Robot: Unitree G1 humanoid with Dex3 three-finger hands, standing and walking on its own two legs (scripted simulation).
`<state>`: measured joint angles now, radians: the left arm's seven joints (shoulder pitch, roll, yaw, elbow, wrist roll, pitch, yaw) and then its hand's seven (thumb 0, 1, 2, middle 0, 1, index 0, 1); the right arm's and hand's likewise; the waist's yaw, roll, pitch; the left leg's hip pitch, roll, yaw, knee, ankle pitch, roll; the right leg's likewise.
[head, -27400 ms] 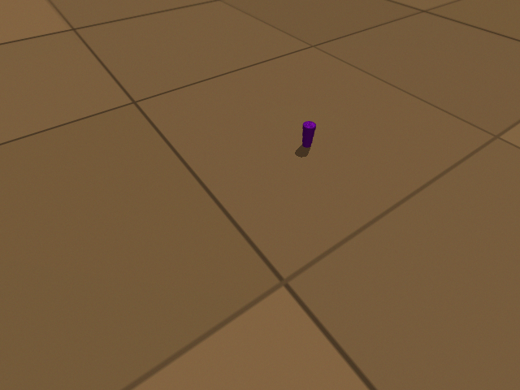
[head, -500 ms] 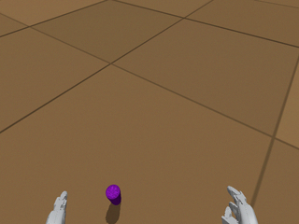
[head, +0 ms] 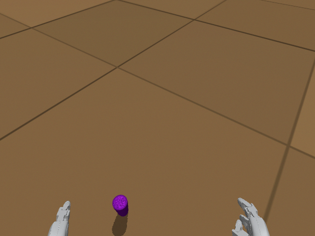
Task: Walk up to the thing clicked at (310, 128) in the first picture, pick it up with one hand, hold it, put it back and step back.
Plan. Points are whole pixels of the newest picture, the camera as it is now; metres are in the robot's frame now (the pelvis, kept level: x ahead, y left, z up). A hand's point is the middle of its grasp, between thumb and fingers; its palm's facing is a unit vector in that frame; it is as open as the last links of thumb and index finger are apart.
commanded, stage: home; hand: left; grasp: from the side
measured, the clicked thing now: (121, 207) +0.43 +0.19 -0.65
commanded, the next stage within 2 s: stand in 0.18 s
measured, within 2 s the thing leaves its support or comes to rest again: neither
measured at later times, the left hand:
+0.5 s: hand out of the picture +0.17 +0.18 -0.05, palm faces +0.11 -0.95 -0.29, open 15.0 cm
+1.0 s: hand out of the picture +0.08 +0.26 -0.12, palm faces +0.00 -0.93 -0.36, open 7.5 cm
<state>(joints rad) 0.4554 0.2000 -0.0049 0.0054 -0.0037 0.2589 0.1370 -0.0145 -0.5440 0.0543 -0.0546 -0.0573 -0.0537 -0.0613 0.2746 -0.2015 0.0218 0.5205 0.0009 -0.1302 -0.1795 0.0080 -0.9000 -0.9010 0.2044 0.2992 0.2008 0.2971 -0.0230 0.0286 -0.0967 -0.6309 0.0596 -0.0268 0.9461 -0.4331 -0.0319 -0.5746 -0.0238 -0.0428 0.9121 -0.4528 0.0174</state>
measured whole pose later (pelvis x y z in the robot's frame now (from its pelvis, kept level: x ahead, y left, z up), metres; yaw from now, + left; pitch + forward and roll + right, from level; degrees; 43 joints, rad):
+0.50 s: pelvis +0.00 +0.00 +0.00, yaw +0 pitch +7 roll -2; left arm 0.46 0.20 -0.01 0.00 0.00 0.25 0.14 -0.01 -0.23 0.37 -0.16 -0.21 -0.16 -0.22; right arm 0.27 -0.20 0.02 0.52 0.00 -0.14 -0.18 0.01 -0.90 -0.90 0.20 0.30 0.20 0.30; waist -0.02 0.03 -0.10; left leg -0.64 0.06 -0.03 0.95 -0.43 -0.03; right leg -0.58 -0.02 -0.04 0.91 -0.45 0.02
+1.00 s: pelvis +0.00 +0.01 +0.03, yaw +1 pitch -1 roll +0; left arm 0.24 0.34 0.03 0.86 0.04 0.01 0.02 0.00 0.88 0.89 -0.20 -0.30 -0.20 -0.30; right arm 0.21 -0.32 -0.04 0.93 -0.05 -0.01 -0.01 0.00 -0.90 -0.90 0.20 0.30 0.20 0.30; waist 0.01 -0.01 0.05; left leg -0.34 0.01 0.00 0.69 -0.33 0.00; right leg -0.30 -0.07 -0.03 0.68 -0.36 0.04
